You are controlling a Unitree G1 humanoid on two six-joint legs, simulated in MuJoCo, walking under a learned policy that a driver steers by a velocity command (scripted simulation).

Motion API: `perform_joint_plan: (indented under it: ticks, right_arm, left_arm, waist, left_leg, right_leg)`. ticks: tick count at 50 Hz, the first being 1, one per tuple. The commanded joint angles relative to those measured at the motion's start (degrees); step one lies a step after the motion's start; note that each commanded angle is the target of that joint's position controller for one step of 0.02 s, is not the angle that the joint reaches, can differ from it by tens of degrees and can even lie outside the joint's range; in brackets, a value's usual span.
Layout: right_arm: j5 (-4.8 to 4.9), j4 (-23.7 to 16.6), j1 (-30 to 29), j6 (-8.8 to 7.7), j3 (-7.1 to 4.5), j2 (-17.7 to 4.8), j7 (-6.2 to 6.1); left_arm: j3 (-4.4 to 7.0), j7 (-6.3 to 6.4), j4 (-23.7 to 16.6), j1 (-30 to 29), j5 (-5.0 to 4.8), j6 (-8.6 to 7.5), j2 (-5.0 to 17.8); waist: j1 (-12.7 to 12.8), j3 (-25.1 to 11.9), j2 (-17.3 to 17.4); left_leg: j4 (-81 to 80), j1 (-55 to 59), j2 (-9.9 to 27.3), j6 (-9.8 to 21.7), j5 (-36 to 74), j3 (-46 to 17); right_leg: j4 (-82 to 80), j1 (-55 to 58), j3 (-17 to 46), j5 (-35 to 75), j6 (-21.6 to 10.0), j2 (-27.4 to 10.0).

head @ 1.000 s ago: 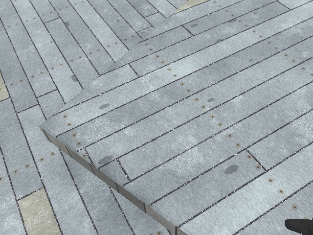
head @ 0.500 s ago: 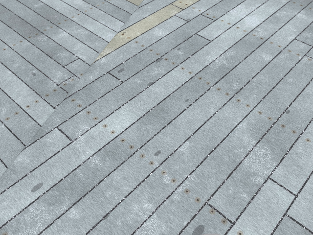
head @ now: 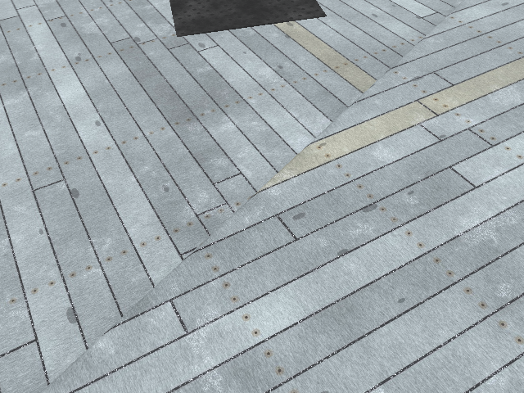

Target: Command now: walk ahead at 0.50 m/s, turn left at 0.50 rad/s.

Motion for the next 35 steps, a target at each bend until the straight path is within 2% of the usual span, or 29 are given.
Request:
perform_joint_plan:
  ticks: [1, 3, 5, 8, 9, 10, 11, 12, 13, 14, 15, 16, 17, 18, 19, 20, 21, 22, 23, 25, 26, 28, 30, 33, 35]
  right_arm:
    - [-0.4, -2.44, 2.07, -0.05, -0.22, -1.45, 1.12]
    - [-0.25, -3.8, -1.82, -0.24, -0.05, -1.07, 2.12]
    - [0.0, -5.31, -6.76, -0.43, 0.29, -0.22, 2.95]
    - [0.42, -7.11, -11.19, -0.46, 0.16, -0.65, 3.94]
    - [0.35, -7.46, -11.72, -0.46, 0.08, -0.84, 4.15]
    - [0.29, -7.84, -11.71, -0.46, -0.22, -1.32, 4.19]
    - [0.28, -8.17, -10.95, -0.41, -0.66, -2.05, 4.14]
    - [0.33, -7.95, -8.48, -0.22, -1.3, -3.14, 4.11]
    - [0.45, -6.77, -2.9, 0.09, -2.39, -4.85, 3.87]
    - [0.62, -5.2, 4.63, 0.19, -4.06, -7.75, 3.24]
    - [0.57, -3.2, 12.81, 0.5, -6.19, -11.74, 2.16]
    - [0.6, -3.41, 13.02, 0.64, -7.67, -18.79, 1.1]
    - [-0.45, -5.68, 11.29, -1.2, -5.97, -16.14, 1.77]
    - [-0.89, -4.79, 11.37, -2.47, -4.3, -10.63, 2.2]
    - [-0.98, -4.12, 9.65, -3.55, -3.73, -9.08, 2.41]
    - [-0.45, -4.17, 6.92, -4.11, -3.04, -6.83, 2.25]
    - [-0.6, -5.04, 4.59, -4.28, -2.58, -5.99, 2.05]
    - [-0.99, -5.66, 3.61, -4.41, -2.41, -5.96, 1.84]
    - [-0.91, -5.74, 3.52, -4.59, -2.53, -6.61, 1.6]
    - [-0.88, -5.13, 4.95, -4.69, -2.78, -7.92, 0.88]
    - [-0.85, -4.84, 5.7, -4.56, -2.94, -8.6, 0.49]
    - [-0.48, -4.39, 7.21, -4.2, -2.95, -8.8, -0.07]
    - [-0.21, -4.06, 8.4, -3.95, -3.04, -9.26, -0.32]
    - [0.34, -3.01, 10.98, -3.44, -3.28, -9.45, -0.54]
    - [0.43, -2.98, 11.18, -2.81, -3.29, -8.92, -0.93]
  left_arm:
    - [0.56, 1.77, -5.06, -7.34, 0.46, -1.8, 5.18]
    - [1.53, 2.4, -5.37, -6.1, -0.16, -1.66, 8.7]
    - [2.29, 2.68, -5.06, -3.98, -0.75, -1.16, 10.84]
    - [2.95, 1.93, -4.83, -2.18, -1.46, 0.1, 11.72]
    - [3.16, 1.55, -4.81, -2.16, -1.75, 0.59, 12.1]
    - [3.39, 1.2, -4.74, -2.32, -2.13, 1.01, 12.83]
    - [3.69, 0.95, -4.61, -2.35, -2.64, 1.36, 13.87]
    - [4.12, 0.71, -4.63, -2.78, -3.2, 1.66, 15.14]
    - [4.5, 0.51, -4.86, -3.85, -3.87, 1.93, 16.24]
    - [4.67, 0.41, -5.2, -5.58, -4.52, 2.14, 16.88]
    - [4.23, 0.51, -5.77, -5.24, -4.11, 1.63, 15.6]
    - [2.35, 0.83, -9.85, -5.15, -1.76, 0.34, 8.76]
    - [1.35, 0.51, -11.65, -5.01, -1.9, -2.32, 8.14]
    - [2.02, -0.04, -13.9, -13.72, -4.12, -3.6, 11.06]
    - [1.53, 0.05, -14.92, -15.01, -4.25, -4.32, 9.76]
    - [1.55, 0.56, -13.91, -14.13, -2.73, -4.46, 9.6]
    - [2.05, 0.58, -13.4, -12.31, -1.88, -3.97, 10.35]
    - [2.42, 0.34, -13.07, -11.39, -1.71, -3.15, 11.1]
    - [2.48, 0.25, -13.03, -11.18, -1.26, -2.39, 10.86]
    - [1.85, 0.42, -13.36, -13.06, -0.5, -1.28, 9.04]
    - [1.42, 0.51, -14.06, -15.56, -0.42, -1.0, 8.07]
    - [0.68, 0.45, -15.03, -20.57, -0.64, -0.95, 6.68]
    - [0.4, -0.1, -15.72, -24.55, -1.21, -1.21, 6.39]
    - [0.86, -0.99, -16.93, -27.87, -2.04, -1.97, 7.79]
    - [1.67, -1.57, -16.93, -27.12, -2.12, -2.47, 9.37]
  waist:
    - [-3.99, 4.31, -5.95]
    - [-2.17, 4.77, -4.72]
    - [0.45, 6.42, -4.87]
    - [2.69, 9.37, -4.22]
    - [2.88, 9.89, -4.29]
    - [2.61, 9.81, -4.99]
    - [1.84, 8.87, -6.14]
    - [-0.01, 7.27, -7.34]
    - [-3.14, 4.5, -8.55]
    - [-7.98, 0.14, -8.39]
    - [-11.97, -4.42, -5.98]
    - [-8.33, -6.82, 10.66]
    - [-6.48, -18.81, 5.78]
    - [-9.01, -13.38, 0.96]
    - [-6.52, -5.6, -0.24]
    - [-4.26, -3.73, -1.98]
    - [-2.22, -2.08, -1.35]
    - [-1.17, -1.43, -1.04]
    - [-0.66, -1.15, -1.77]
    - [-0.6, 0.09, -2.17]
    - [-1.26, 1.18, -1.3]
    - [-3.28, 2.56, 1.28]
    - [-5.01, 2.74, 3.15]
    - [-6.37, 2.41, 3.96]
    - [-5.59, 2.16, 4.58]
  left_leg:
    - [-11.76, 1.35, 1.77, -2.16, 5.93, -0.75]
    - [-20.28, 1.65, 2.65, -2.39, 7.96, 0.8]
    - [-26.82, 0.86, 3.52, -2.02, 7.13, 2.41]
    - [-33.71, -1.17, 3.84, -0.85, 3.54, 4.43]
    - [-35.62, 0.06, 3.28, -0.26, 1.89, 5.88]
    - [-37.11, 2.71, 2.04, 0.44, -0.22, 7.71]
    - [-37.78, 5.94, 0.37, 1.26, -2.48, 9.47]
    - [-37.91, 9.78, -1.63, 2.38, -5.4, 10.95]
    - [-37.93, 16.37, -3.92, 3.66, -8.22, 12.05]
    - [-41.78, 27.44, -6.19, 5.76, -6.47, 11.97]
    - [-44.83, 43.48, -6.59, 7.82, -3.66, 7.42]
    - [-48.68, 63.6, 9.21, 17.91, -8.01, -22.27]
    - [-60.14, 67.09, 18.61, 24.4, -20.31, -49.75]
    - [-62.73, 62.96, 17.15, 19.37, -18.71, -42.45]
    - [-61.84, 54.67, 14.82, 16.81, -11.63, -33.14]
    - [-60.65, 48.79, 11.58, 14.12, -4.74, -26.24]
    - [-61.14, 43.1, 9.26, 13.06, -0.84, -21.86]
    - [-62.18, 39.5, 8.04, 12.83, 1.54, -20.36]
    - [-62.7, 37.2, 7.61, 13.04, 4.4, -19.33]
    - [-63.15, 32.01, 6.66, 12.9, 6.87, -16.13]
    - [-63.23, 30.39, 5.86, 12.41, 6.25, -14.95]
    - [-62.69, 28.35, 3.94, 10.49, 2.66, -13.07]
    - [-61.75, 27.51, 3.19, 9.03, -0.86, -12.75]
    - [-58.71, 29.86, 4.58, 8.15, -4.47, -16.22]
    - [-55.3, 33.06, 5.74, 7.31, -7.35, -20.03]
  right_leg:
    - [-18.62, -1.83, 5.25, 11.19, -6.3, -9.85]
    - [-19.94, 2.64, 3.63, 12.21, -6.87, -11.37]
    - [-20.67, 7.9, 2.83, 13.08, -7.35, -13.54]
    - [-19.54, 15.43, 1.26, 15.03, -7.48, -15.05]
    - [-18.46, 16.65, 0.22, 18.84, -7.21, -14.8]
    - [-16.38, 17.28, -0.89, 27.47, -6.93, -14.32]
    - [-13.32, 18.12, -1.63, 38.82, -6.65, -14.1]
    - [-8.72, 18.94, -2.2, 49.85, -6.43, -13.94]
    - [-1.22, 18.43, -2.88, 58.85, -6.19, -13.39]
    - [9.37, 15.1, -3.7, 60.86, -4.97, -11.87]
    - [22.85, 4.78, -3.17, 49.65, -2.73, -9.36]
    - [49.02, -24.02, -2.55, 4.2, 2.13, 1.72]
    - [59.01, -30.88, 16.34, -14.81, 2.3, 7.24]
    - [58.7, -35.5, 20.16, -10.23, 0.81, 3.72]
    - [53.47, -36.3, 19.84, -5.88, -0.39, 1.2]
    - [48.09, -33.64, 20.19, -2.94, -0.7, -1.39]
    - [44.1, -30.24, 20.34, -0.36, -0.47, -2.54]
    - [41.96, -27.8, 20.29, 1.18, 0.14, -2.9]
    - [39.86, -27.05, 19.57, 2.03, 1.19, -2.69]
    - [33.77, -26.11, 18.21, 4.24, 3.17, -2.17]
    - [29.35, -26.48, 17.78, 7.0, 3.91, -1.69]
    - [19.16, -24.87, 17.54, 15.03, 4.46, -0.2]
    - [10.91, -21.67, 16.9, 20.32, 4.76, 1.96]
    - [4.96, -18.77, 17.58, 21.32, 4.57, 3.51]
    - [1.78, -17.13, 18.68, 18.45, 3.59, 3.84]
